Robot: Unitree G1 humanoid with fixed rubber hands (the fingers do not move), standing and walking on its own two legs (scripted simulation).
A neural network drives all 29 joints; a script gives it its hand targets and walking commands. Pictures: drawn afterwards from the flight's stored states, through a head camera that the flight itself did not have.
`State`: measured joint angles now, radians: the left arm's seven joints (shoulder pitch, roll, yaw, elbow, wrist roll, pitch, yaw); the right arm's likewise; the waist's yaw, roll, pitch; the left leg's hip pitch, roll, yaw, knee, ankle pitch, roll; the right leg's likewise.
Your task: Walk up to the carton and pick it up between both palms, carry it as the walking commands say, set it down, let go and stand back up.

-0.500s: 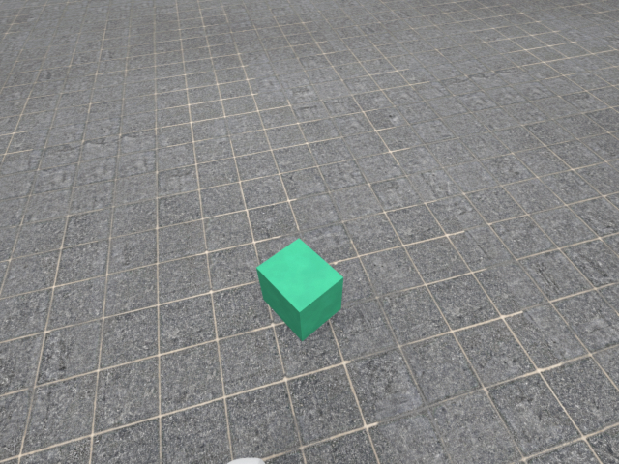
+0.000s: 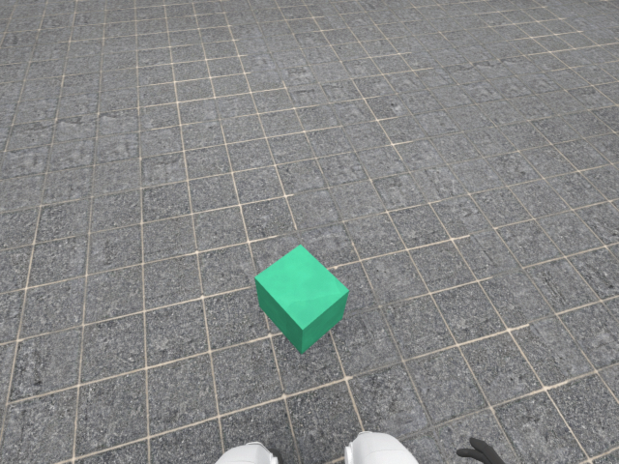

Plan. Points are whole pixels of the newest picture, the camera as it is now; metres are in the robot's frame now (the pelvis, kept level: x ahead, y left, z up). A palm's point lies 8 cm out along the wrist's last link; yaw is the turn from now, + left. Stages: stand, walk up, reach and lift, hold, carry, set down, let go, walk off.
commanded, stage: walk up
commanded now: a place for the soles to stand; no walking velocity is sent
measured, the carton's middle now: (301, 299) +0.64 -0.01 -0.66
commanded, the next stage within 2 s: none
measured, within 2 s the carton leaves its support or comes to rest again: neither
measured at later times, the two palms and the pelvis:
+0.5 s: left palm out of the picture +0.11 +0.25 -0.11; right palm out of the picture +0.07 -0.27 -0.11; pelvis +0.01 -0.01 +0.00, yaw -1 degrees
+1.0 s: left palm (242, 444) +0.16 +0.09 -0.12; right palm out of the picture +0.13 -0.47 -0.10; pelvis +0.07 -0.18 -0.02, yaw +11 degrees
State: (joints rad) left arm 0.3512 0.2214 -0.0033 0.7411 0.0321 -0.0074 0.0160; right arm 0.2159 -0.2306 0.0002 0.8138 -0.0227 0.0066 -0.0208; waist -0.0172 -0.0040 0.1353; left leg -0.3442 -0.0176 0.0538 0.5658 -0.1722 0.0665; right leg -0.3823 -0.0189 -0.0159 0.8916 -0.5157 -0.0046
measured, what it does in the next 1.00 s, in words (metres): steps to the right: right foot, then right foot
